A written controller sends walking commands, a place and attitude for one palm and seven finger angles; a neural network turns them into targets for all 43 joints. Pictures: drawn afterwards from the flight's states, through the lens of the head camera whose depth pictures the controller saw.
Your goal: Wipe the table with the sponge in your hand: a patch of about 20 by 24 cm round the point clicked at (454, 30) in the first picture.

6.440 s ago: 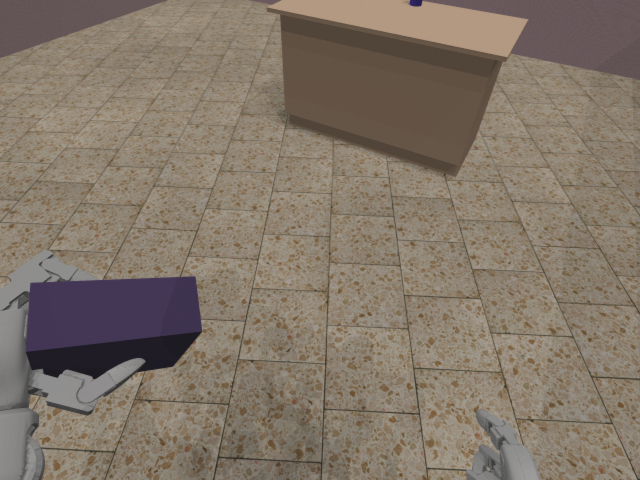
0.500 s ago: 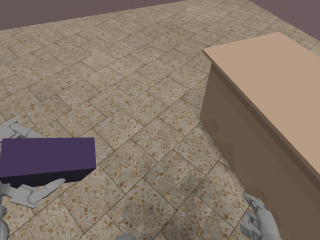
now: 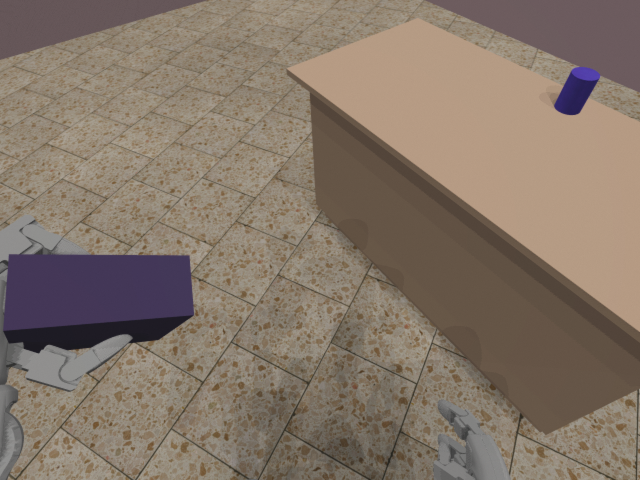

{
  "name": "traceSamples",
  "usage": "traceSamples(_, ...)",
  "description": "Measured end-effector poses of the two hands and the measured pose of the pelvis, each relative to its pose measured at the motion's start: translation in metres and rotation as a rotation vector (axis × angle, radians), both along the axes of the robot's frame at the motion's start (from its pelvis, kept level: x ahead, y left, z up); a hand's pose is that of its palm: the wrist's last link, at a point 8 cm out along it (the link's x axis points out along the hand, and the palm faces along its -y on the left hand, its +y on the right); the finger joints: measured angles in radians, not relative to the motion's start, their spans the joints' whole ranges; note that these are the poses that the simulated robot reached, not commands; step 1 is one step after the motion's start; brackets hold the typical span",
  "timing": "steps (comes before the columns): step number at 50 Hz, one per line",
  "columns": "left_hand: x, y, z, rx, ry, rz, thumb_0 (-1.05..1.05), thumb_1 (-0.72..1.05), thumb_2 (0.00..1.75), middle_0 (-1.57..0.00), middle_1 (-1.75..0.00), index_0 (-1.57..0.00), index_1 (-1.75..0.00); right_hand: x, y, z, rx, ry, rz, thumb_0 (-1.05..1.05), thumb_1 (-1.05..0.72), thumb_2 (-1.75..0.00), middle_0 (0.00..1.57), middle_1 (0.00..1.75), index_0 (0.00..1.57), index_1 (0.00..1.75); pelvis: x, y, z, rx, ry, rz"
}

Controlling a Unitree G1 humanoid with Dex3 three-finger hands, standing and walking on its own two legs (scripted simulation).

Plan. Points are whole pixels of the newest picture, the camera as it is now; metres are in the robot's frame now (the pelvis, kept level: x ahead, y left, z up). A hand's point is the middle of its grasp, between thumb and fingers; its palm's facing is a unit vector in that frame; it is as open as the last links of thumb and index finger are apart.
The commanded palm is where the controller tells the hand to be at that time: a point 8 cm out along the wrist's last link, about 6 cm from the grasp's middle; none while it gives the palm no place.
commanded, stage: turn to face it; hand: left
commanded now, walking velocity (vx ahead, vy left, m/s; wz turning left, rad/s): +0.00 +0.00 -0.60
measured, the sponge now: (126, 305) +0.24 +0.21 +0.15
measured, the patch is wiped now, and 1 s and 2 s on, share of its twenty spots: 0.00 0.00 0.00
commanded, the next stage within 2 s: none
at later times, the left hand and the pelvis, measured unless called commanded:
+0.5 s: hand (153, 352) +0.19 +0.15 +0.18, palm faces +0.20 -0.89 -0.40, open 9.9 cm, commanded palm +0.15 +0.19 +0.19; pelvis -0.08 -0.03 +0.01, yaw -17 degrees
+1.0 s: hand (345, 462) +0.12 +0.00 +0.19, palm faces -0.13 -0.86 -0.50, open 9.9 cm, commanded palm +0.10 +0.06 +0.19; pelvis -0.19 -0.08 +0.01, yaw -34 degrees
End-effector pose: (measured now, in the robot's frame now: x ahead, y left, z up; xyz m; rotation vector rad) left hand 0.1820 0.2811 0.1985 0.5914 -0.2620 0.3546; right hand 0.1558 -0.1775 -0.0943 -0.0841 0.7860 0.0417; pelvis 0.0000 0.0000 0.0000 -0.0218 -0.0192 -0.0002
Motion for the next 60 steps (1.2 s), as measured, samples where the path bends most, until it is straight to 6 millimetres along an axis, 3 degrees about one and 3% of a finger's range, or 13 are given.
traceSamples(4, 0.010, -0.039, -0.003, 0.003, 0.026, -0.101, 0.00, -0.47, 1.00, -0.77, -1.34, -0.77, -1.34, -0.026, -0.043, -0.013, -0.031, 0.061, -0.077, 0.01, -0.90, -0.90, 0.21, 0.30, 0.20, 0.30, -0.018, -0.016, -0.002, 0.010, -0.001, -0.036)
traceSamples(8, 0.002, -0.063, 0.004, 0.030, 0.061, -0.186, 0.00, -0.47, 1.00, -0.77, -1.35, -0.77, -1.35, -0.052, -0.088, -0.003, -0.106, 0.094, -0.185, 0.01, -0.90, -0.90, 0.20, 0.30, 0.20, 0.30, -0.030, -0.023, 0.004, 0.043, 0.006, -0.093)
traceSamples(12, -0.008, -0.069, 0.015, 0.054, 0.039, -0.222, 0.00, -0.47, 1.00, -0.77, -1.35, -0.77, -1.35, -0.076, -0.121, 0.012, -0.179, 0.087, -0.268, 0.01, -0.90, -0.90, 0.20, 0.30, 0.20, 0.30, -0.040, -0.027, 0.007, 0.058, 0.013, -0.140)
traceSamples(15, -0.015, -0.066, 0.015, 0.029, 0.005, -0.216, 0.00, -0.47, 1.00, -0.77, -1.35, -0.77, -1.35, -0.090, -0.134, 0.022, -0.219, 0.069, -0.300, 0.01, -0.90, -0.90, 0.20, 0.30, 0.19, 0.30, -0.048, -0.026, 0.007, 0.060, 0.018, -0.171)
traceSamples(19, -0.022, -0.062, 0.003, -0.049, -0.041, -0.220, 0.00, -0.47, 1.00, -0.77, -1.35, -0.77, -1.35, -0.107, -0.136, 0.033, -0.253, 0.026, -0.322, 0.01, -0.90, -0.90, 0.20, 0.30, 0.19, 0.30, -0.061, -0.023, 0.002, 0.057, 0.013, -0.210)
traceSamples(23, -0.025, -0.071, -0.003, -0.083, -0.053, -0.242, 0.00, -0.47, 1.00, -0.77, -1.35, -0.77, -1.35, -0.124, -0.124, 0.038, -0.220, -0.030, -0.348, 0.01, -0.90, -0.90, 0.20, 0.30, 0.19, 0.30, -0.077, -0.024, 0.004, 0.052, -0.018, -0.265)
traceSamples(30, -0.029, -0.124, 0.005, -0.057, -0.037, -0.351, 0.00, -0.47, 1.00, -0.77, -1.35, -0.77, -1.35, -0.164, -0.107, 0.021, -0.060, -0.071, -0.375, 0.01, -0.90, -0.90, 0.20, 0.30, 0.20, 0.30, -0.103, -0.043, 0.005, 0.015, -0.018, -0.368)
traceSamples(34, -0.032, -0.166, 0.004, 0.020, -0.035, -0.426, 0.00, -0.47, 1.00, -0.77, -1.35, -0.76, -1.35, -0.201, -0.120, -0.006, -0.007, -0.044, -0.413, 0.01, -0.90, -0.90, 0.21, 0.30, 0.20, 0.30, -0.126, -0.063, -0.007, 0.007, -0.023, -0.406)
traceSamples(37, -0.037, -0.191, 0.002, 0.019, 0.007, -0.478, 0.00, -0.47, 1.00, -0.77, -1.35, -0.76, -1.35, -0.237, -0.139, -0.016, -0.015, 0.040, -0.477, 0.01, -0.90, -0.90, 0.21, 0.30, 0.20, 0.30, -0.141, -0.069, -0.005, 0.032, -0.023, -0.446)
traceSamples(42, -0.052, -0.218, 0.007, 0.042, 0.060, -0.563, 0.00, -0.47, 1.00, -0.77, -1.35, -0.76, -1.35, -0.297, -0.171, -0.010, -0.070, 0.126, -0.612, 0.01, -0.90, -0.90, 0.20, 0.30, 0.20, 0.30, -0.159, -0.076, 0.005, 0.057, -0.020, -0.512)
traceSamples(46, -0.062, -0.226, 0.013, 0.042, 0.042, -0.601, 0.00, -0.47, 1.00, -0.77, -1.35, -0.76, -1.35, -0.335, -0.190, 0.003, -0.125, 0.142, -0.686, 0.01, -0.90, -0.90, 0.20, 0.30, 0.20, 0.30, -0.172, -0.079, 0.008, 0.070, -0.011, -0.552)
traceSamples(53, -0.079, -0.232, 0.005, -0.048, 0.017, -0.629, 0.00, -0.47, 1.00, -0.77, -1.35, -0.76, -1.35, -0.374, -0.204, 0.025, -0.191, 0.114, -0.734, 0.01, -0.90, -0.90, 0.20, 0.30, 0.19, 0.30, -0.198, -0.076, 0.009, 0.091, 0.013, -0.624)
traceSamples(60, -0.100, -0.245, 0.004, -0.038, -0.026, -0.733, 0.00, -0.47, 1.00, -0.77, -1.35, -0.76, -1.35, -0.396, -0.186, 0.032, -0.188, 0.022, -0.768, 0.01, -0.90, -0.90, 0.20, 0.30, 0.20, 0.30, -0.230, -0.066, 0.005, 0.077, -0.008, -0.686)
